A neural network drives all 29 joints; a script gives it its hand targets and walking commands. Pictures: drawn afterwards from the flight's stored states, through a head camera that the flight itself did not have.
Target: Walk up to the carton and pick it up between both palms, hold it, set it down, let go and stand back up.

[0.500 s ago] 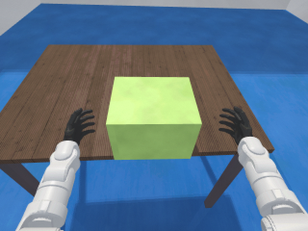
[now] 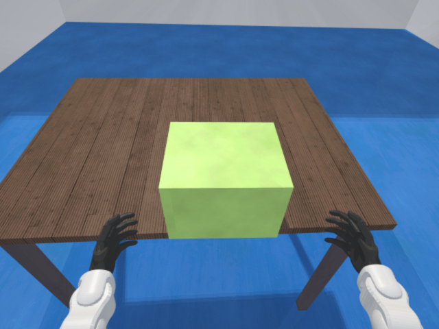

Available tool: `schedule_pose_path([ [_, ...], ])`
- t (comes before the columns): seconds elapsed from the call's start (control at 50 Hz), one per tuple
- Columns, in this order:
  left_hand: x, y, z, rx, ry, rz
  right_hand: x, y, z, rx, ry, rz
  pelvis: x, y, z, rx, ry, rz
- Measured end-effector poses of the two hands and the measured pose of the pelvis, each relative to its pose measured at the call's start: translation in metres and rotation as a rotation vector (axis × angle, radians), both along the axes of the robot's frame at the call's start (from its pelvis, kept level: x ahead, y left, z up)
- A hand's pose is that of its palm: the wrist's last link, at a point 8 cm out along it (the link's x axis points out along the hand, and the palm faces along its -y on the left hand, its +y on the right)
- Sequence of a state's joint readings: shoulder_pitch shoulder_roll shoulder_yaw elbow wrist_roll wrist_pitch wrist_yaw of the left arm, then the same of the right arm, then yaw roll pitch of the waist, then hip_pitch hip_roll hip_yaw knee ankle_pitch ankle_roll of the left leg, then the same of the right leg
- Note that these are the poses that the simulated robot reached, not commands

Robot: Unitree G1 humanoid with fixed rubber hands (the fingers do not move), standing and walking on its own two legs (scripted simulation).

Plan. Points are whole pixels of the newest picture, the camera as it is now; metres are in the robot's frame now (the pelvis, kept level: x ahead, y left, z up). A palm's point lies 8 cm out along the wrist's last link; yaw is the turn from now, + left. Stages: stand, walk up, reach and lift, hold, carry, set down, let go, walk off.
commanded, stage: set down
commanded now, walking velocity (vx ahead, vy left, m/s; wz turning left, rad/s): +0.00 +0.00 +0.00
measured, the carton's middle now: (222, 178) +0.46 +0.00 +0.02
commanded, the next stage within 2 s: none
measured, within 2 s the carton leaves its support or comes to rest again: neither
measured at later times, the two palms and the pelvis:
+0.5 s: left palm (98, 295) +0.21 +0.22 +0.00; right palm (360, 294) +0.21 -0.24 +0.00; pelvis +0.01 +0.00 +0.00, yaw -1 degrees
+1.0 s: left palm out of the picture +0.16 +0.22 -0.04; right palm out of the picture +0.16 -0.22 -0.04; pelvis +0.01 +0.00 +0.00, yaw -2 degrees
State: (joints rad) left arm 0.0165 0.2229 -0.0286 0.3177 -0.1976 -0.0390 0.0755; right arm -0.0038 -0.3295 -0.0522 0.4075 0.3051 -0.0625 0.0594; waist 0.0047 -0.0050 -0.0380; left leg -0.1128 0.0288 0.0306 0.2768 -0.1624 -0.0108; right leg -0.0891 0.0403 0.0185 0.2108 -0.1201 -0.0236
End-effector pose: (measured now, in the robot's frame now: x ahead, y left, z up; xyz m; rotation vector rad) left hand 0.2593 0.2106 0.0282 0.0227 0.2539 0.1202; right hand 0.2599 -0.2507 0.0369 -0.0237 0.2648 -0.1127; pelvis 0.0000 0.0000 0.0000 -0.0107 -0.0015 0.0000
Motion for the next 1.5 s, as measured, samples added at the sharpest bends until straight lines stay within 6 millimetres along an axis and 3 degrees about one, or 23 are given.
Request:
schedule_pose_path([
  [0.14,-0.017,-0.002,-0.017,-0.005,0.079,0.009,-0.018,0.002,-0.019,-0.002,0.079,0.005,0.001,0.002,-0.001,0.002,-0.007,-0.01],
  [0.36,-0.029,0.002,-0.016,0.018,0.196,-0.005,-0.034,0.009,-0.022,-0.006,0.148,0.002,0.004,0.002,0.0,0.004,-0.015,-0.018],
  [1.06,-0.1,0.009,-0.07,0.032,0.569,0.016,-0.102,0.027,-0.079,0.007,0.475,-0.027,0.011,0.0,-0.001,0.003,-0.014,-0.037],
  [1.26,-0.1,0.009,-0.085,0.044,0.657,0.009,-0.116,0.03,-0.096,0.006,0.564,-0.036,0.006,0.001,-0.002,0.006,-0.012,-0.045],
  [1.5,-0.096,0.004,-0.101,0.055,0.762,-0.012,-0.117,0.032,-0.113,-0.005,0.647,-0.032,0.001,0.003,-0.003,0.008,-0.011,-0.048],
])
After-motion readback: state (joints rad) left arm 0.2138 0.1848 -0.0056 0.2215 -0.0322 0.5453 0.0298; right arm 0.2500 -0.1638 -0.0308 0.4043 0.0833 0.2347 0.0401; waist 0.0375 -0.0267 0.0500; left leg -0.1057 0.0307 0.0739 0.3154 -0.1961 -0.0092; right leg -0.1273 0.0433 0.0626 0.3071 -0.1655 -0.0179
